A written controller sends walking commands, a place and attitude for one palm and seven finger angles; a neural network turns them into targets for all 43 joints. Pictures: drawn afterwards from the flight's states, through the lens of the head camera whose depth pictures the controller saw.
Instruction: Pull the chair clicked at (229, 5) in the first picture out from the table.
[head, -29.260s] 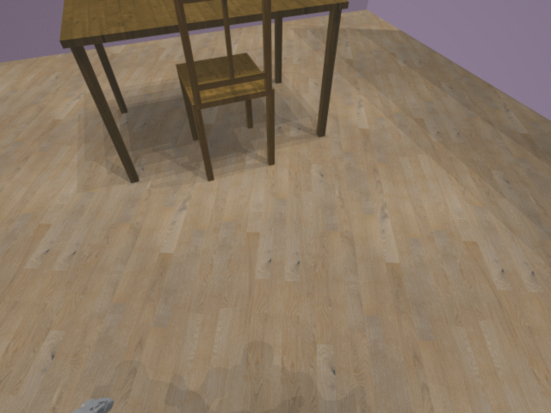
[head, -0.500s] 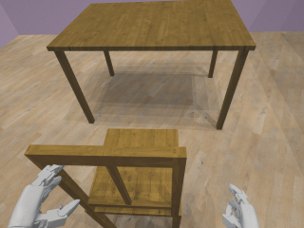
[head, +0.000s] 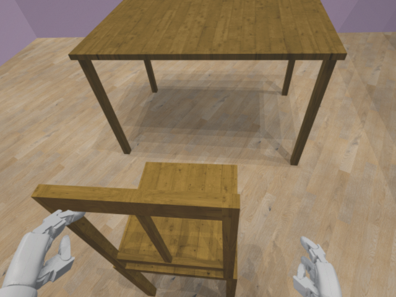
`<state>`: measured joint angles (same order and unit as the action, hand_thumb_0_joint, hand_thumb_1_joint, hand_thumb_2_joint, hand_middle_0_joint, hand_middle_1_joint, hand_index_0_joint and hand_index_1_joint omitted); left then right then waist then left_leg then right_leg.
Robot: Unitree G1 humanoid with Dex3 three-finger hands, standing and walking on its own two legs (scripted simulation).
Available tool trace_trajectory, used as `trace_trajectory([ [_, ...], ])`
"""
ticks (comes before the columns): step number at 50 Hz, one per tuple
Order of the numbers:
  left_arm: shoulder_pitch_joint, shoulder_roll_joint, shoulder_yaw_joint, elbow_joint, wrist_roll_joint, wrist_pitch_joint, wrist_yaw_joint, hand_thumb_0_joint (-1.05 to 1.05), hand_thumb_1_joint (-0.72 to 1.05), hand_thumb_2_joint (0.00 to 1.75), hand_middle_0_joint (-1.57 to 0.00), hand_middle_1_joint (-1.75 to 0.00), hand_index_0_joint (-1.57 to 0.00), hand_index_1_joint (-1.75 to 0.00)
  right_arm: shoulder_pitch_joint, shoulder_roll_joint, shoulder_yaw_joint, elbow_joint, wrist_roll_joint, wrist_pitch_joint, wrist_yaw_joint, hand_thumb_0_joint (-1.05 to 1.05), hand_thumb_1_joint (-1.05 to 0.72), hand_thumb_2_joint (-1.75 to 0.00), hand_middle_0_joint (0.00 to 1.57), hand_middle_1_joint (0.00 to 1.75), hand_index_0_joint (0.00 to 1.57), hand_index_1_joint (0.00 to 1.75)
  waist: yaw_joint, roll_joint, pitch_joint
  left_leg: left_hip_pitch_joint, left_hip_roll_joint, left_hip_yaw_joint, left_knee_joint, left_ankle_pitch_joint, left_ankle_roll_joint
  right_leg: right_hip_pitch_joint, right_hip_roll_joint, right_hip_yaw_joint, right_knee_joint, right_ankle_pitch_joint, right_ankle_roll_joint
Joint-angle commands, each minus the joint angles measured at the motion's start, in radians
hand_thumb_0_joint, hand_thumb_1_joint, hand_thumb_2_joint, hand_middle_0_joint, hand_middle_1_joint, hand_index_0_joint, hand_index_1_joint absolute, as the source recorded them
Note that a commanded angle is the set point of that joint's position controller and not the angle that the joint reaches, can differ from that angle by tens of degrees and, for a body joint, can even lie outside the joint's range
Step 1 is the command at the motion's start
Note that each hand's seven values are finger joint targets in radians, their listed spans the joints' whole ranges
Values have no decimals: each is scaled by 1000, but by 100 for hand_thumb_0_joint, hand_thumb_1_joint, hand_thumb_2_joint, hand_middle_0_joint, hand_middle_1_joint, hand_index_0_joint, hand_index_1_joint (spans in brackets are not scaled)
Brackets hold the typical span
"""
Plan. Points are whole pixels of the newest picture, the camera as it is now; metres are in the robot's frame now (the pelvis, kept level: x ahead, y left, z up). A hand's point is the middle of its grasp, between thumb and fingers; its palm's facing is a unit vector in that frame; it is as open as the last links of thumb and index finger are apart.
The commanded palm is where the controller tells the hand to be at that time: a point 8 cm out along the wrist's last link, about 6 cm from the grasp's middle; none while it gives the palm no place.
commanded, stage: draw the hand back to the body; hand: left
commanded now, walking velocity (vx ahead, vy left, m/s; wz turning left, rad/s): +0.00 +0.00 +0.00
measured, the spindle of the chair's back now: (156, 239) +0.24 +0.15 -0.07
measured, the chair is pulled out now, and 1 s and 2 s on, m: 0.67 0.66 0.66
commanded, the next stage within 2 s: step back with the hand held close in 0.02 s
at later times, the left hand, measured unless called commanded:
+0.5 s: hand (40, 264) +0.13 +0.27 +0.10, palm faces +0.11 -0.78 -0.62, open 6.4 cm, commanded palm +0.08 +0.31 +0.18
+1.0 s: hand out of the picture +0.06 +0.32 +0.17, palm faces +0.45 -0.73 -0.52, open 7.4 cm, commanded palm +0.00 +0.35 +0.18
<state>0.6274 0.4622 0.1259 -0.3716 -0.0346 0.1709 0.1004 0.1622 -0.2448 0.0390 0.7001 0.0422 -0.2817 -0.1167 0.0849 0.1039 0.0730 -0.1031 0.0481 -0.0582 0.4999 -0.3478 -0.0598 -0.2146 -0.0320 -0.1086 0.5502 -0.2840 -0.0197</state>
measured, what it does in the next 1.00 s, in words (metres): walks backwards: right foot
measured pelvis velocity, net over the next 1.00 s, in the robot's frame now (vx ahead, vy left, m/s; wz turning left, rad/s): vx -0.14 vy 0.05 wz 0.01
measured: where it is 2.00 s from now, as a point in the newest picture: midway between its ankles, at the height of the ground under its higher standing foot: outside the picture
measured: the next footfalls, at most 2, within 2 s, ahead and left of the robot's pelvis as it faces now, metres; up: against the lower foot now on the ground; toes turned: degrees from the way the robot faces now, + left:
right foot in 0.96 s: -0.08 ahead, -0.10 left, +0.00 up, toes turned -2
right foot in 1.56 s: -0.20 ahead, -0.06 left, +0.00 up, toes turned +1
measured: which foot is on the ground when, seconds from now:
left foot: down 0.00-1.00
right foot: down 0.00-0.82, up 0.84-0.94, down 0.96-1.00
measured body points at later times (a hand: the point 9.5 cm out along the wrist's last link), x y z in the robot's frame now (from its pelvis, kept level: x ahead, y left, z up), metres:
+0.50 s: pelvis -0.06 +0.01 +0.00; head +0.01 +0.02 +0.44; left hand +0.12 +0.31 +0.13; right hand +0.13 -0.22 -0.09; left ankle -0.04 +0.16 -0.73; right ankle +0.01 -0.10 -0.73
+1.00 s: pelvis -0.14 +0.05 -0.01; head -0.11 +0.07 +0.44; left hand +0.03 +0.35 +0.20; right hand +0.02 -0.18 -0.09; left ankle -0.05 +0.16 -0.73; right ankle -0.13 -0.10 -0.73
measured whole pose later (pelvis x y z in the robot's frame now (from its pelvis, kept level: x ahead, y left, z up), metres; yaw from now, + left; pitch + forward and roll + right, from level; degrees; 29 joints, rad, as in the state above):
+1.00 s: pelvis -0.14 +0.05 -0.01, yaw +0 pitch +1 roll -3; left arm 0.56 0.44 0.48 -0.57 -0.01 -0.20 0.16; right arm 0.26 -0.19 0.01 0.61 0.02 -0.15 -0.10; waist 0.01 0.02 0.03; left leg -0.47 0.05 -0.04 0.66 -0.20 0.00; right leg -0.30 0.00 -0.05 0.57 -0.33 0.03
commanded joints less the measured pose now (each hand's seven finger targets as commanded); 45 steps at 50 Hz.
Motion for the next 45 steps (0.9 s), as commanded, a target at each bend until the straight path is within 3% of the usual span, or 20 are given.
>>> trace_trajectory([
  [1, -284, 259, 406, -512, -4, -235, 125, 0, 90, 90, -20, -30, -20, -30, -92, -81, -31, -154, -5, -61, -9, 0, -90, -90, 20, 30, 20, 30, -9, 74, -262, -11, -13, 44, -53, 354, 65, 148, -58, 43, -70, 319, -1],
  [7, -306, 252, 392, -484, -2, -221, 121, 0, 90, 90, -20, -30, -20, -30, -106, -83, -26, -153, -2, -61, -7, 0, -90, -90, 20, 30, 20, 30, -14, 90, -233, -30, -16, 42, -61, 313, 61, 132, -54, 58, -88, 261, -3],
  [8, -451, 378, 487, -436, -48, -261, 92, 0, 90, 90, -20, -30, -20, -30, -47, -117, -62, -216, 31, 7, -18, 0, -90, -90, 20, 30, 20, 30, -50, -41, -30, -95, 8, 14, -52, 278, 63, 10, -98, 181, -146, 380, -12],
  [9, -405, 294, 429, -381, -43, -253, 73, 0, 90, 90, -20, -30, -20, -30, -49, -92, -60, -215, 28, 39, -14, 0, -90, -90, 20, 30, 20, 30, -59, -108, -80, -68, 5, 19, -36, 240, 57, 44, -131, 163, -154, 425, -15],
  [11, -375, 291, 428, -410, -44, -267, 71, 0, 90, 90, -20, -30, -20, -30, -63, -89, -59, -234, 25, 69, -9, 0, -90, -90, 20, 30, 20, 30, -61, -95, -168, -23, -7, 25, -12, 272, 57, 94, -159, 169, -146, 492, -22],
  [12, -348, 303, 441, -437, -44, -279, 71, 0, 90, 90, -20, -30, -20, -30, -78, -92, -62, -245, 27, 78, -11, 0, -90, -90, 20, 30, 20, 30, -59, -10, -217, 8, -3, 25, -34, 317, 58, 107, -160, 177, -126, 523, -25],
  [16, -206, 305, 466, -546, -42, -306, 93, 0, 90, 90, -20, -30, -20, -30, -82, -90, -69, -278, 19, 122, -14, 0, -90, -90, 20, 30, 20, 30, -46, 69, -329, -5, 43, -9, -69, 566, 59, 232, -116, 108, -23, 591, -5],
  [23, -63, 310, 512, -596, -41, -332, 102, 0, 90, 90, -20, -30, -20, -30, -73, -82, -82, -287, 14, 127, -18, 0, -90, -90, 20, 30, 20, 30, -33, 136, -308, -171, 78, -44, -93, 352, 78, 230, -94, 75, 3, 402, 13],
  [24, -88, 330, 523, -614, -40, -343, 105, 0, 90, 90, -20, -30, -20, -30, -66, -90, -85, -280, 10, 122, -23, 0, -90, -90, 20, 30, 20, 30, -40, 118, -279, -225, 84, -52, -98, 285, 82, 227, -99, 83, 5, 403, 18],
  [27, -14, 230, 530, -396, -32, -355, 109, 0, 90, 90, -20, -30, -20, -30, -58, -72, -94, -236, 5, 108, -22, 0, -90, -90, 20, 30, 20, 30, -57, 5, -230, -261, 55, -21, -86, 117, 72, 142, -113, 117, -55, 295, 7],
  [31, -51, 109, 434, -172, -9, -333, 99, 0, 90, 90, -20, -30, -20, -30, -24, -87, -110, -200, -4, 150, 5, 0, -90, -90, 20, 30, 20, 30, -84, -239, -143, -192, -37, 42, 154, -99, 55, -164, -212, 236, -299, -133, -40],
  [32, -35, 81, 409, -110, -6, -323, 98, 0, 90, 90, -20, -30, -20, -30, -42, -86, -112, -179, -6, 156, 7, 0, -90, -90, 20, 30, 20, 30, -87, -237, -118, -147, -42, 53, 199, -93, 62, -250, -227, 257, -340, -205, -56],
  [35, -129, 86, 368, -160, 6, -307, 94, 0, 90, 90, -20, -30, -20, -30, -56, -81, -85, -202, -8, 176, 13, 0, -90, -90, 20, 30, 20, 30, -91, -323, -103, -152, -17, 36, 171, -99, 83, -307, -217, 183, -314, -296, -39],
  [36, -142, 98, 370, -201, 10, -305, 94, 0, 90, 90, -20, -30, -20, -30, -56, -87, -82, -216, -8, 180, 9, 0, -90, -90, 20, 30, 20, 30, -89, -319, -103, -172, -5, 18, 113, -125, 90, -298, -197, 167, -294, -330, -27],
  [37, -155, 147, 403, -238, 12, -308, 104, 0, 90, 90, -20, -30, -20, -30, -79, -95, -79, -223, -9, 182, -2, 0, -90, -90, 20, 30, 20, 30, -86, -236, -79, -211, 19, -11, 22, -163, 104, -279, -163, 159, -256, -351, -13],
  [38, -162, 111, 377, -298, 13, -315, 101, 0, 90, 90, -20, -30, -20, -30, -64, -92, -64, -255, -12, 177, -2, 0, -90, -90, 20, 30, 20, 30, -85, -136, -72, -296, 48, -56, -87, -223, 118, -222, -126, 126, -181, -353, 6],
  [40, -222, 154, 415, -464, 37, -340, 111, 0, 90, 90, -20, -30, -20, -30, -70, -113, -70, -291, -13, 153, -6, 0, -90, -90, 20, 30, 20, 30, -79, 136, -70, -574, 166, -188, -317, -354, 172, 46, -23, 75, 132, -158, 42],
  [41, -213, 164, 435, -474, 42, -353, 111, 0, 90, 90, -20, -30, -20, -30, -70, -109, -80, -297, -18, 139, -8, 0, -90, -90, 20, 30, 20, 30, -73, 192, -82, -654, 206, -213, -335, -356, 191, 134, -2, 67, 255, -49, 48],
  [42, -204, 205, 468, -481, 41, -367, 111, 0, 90, 90, -20, -30, -20, -30, -70, -96, -86, -291, -15, 130, -9, 0, -90, -90, 20, 30, 20, 30, -72, 205, -105, -630, 202, -195, -310, -292, 189, 146, -8, 76, 268, -16, 51],
  [45, -103, 160, 478, -424, 38, -401, 92, 0, 90, 90, -20, -30, -20, -30, -26, -94, -89, -275, -15, 97, 5, 0, -90, -90, 20, 30, 20, 30, -57, 150, -64, -663, 156, -141, -187, -303, 175, 165, 6, 72, 131, 14, 34],
])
